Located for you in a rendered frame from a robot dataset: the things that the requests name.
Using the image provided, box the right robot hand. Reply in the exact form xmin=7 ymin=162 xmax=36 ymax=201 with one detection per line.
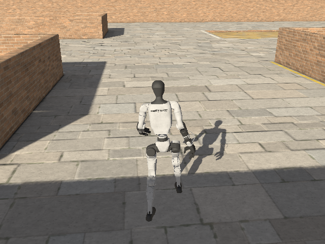
xmin=184 ymin=144 xmax=196 ymax=159

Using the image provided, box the left robot upper arm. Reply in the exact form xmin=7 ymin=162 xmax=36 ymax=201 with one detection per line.
xmin=138 ymin=103 xmax=149 ymax=129

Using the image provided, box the robot right forearm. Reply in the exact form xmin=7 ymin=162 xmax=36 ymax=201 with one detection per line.
xmin=180 ymin=122 xmax=193 ymax=146

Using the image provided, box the robot left forearm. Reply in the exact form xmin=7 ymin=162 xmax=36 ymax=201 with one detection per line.
xmin=137 ymin=122 xmax=144 ymax=133

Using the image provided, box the right robot upper arm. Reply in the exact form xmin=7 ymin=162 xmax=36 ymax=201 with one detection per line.
xmin=170 ymin=101 xmax=184 ymax=130

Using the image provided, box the left robot hand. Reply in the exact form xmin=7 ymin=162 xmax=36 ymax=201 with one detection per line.
xmin=139 ymin=127 xmax=151 ymax=136

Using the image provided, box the left robot foot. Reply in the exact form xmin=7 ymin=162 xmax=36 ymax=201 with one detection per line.
xmin=146 ymin=207 xmax=156 ymax=222

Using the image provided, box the right robot thigh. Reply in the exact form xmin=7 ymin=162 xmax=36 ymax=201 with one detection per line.
xmin=170 ymin=140 xmax=180 ymax=167

